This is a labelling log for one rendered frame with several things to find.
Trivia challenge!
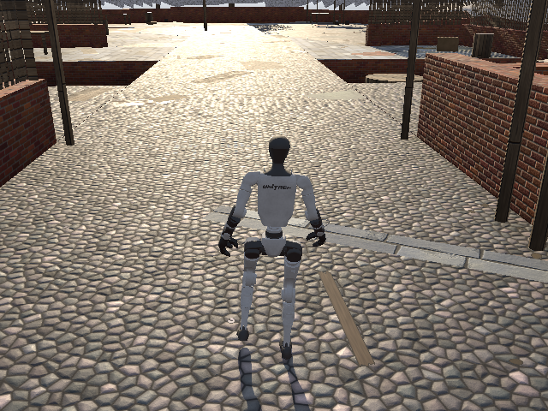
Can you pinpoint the left robot shin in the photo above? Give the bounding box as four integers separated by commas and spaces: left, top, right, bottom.
241, 271, 253, 330

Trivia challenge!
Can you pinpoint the robot right hand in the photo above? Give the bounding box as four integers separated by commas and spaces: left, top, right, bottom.
306, 232, 326, 247

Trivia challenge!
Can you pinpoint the left robot forearm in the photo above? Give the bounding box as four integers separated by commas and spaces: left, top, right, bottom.
221, 205, 241, 240

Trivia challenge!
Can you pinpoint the robot right upper arm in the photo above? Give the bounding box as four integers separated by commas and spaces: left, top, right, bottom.
295, 174, 319, 221

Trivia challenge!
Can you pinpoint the robot left upper arm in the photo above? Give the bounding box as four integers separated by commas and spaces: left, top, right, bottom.
232, 171, 260, 218

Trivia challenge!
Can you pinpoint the humanoid robot torso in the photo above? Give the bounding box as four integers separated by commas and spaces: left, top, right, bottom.
257, 168, 297, 257

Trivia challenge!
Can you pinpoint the robot left hand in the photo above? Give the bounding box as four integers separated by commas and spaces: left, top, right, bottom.
218, 236, 238, 257

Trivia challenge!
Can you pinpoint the right robot forearm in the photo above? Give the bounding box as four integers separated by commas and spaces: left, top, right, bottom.
310, 207, 325, 236

